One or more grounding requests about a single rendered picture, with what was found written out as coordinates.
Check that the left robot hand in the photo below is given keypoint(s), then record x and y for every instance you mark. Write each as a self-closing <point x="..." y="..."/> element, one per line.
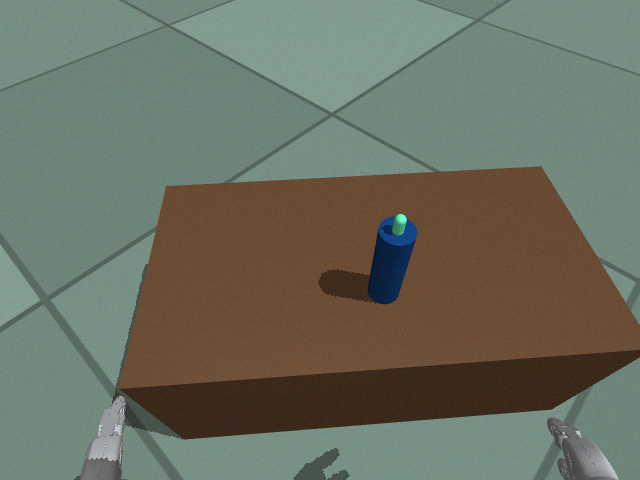
<point x="103" y="458"/>

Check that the right robot hand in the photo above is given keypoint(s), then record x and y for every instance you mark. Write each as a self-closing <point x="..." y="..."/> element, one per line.
<point x="583" y="459"/>

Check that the bottle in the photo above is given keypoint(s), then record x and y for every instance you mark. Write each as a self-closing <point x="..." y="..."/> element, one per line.
<point x="395" y="241"/>

